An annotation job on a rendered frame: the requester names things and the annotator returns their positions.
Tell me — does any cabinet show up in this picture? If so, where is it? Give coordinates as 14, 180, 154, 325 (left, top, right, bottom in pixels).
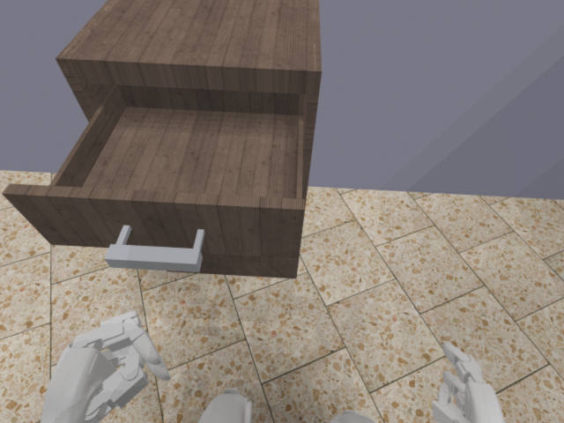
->
56, 0, 322, 278

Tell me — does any right robot hand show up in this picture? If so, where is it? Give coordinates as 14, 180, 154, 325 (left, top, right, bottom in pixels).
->
433, 342, 505, 423

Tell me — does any left robot hand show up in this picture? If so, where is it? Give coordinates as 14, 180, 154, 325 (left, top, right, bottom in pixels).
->
41, 311, 171, 423

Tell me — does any left robot thigh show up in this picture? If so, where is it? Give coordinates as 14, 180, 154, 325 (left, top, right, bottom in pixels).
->
197, 394, 252, 423

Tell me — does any handle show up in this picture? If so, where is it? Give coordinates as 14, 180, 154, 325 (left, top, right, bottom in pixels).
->
104, 226, 205, 272

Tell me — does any drawer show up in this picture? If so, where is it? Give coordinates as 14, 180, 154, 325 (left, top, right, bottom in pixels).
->
2, 85, 305, 258

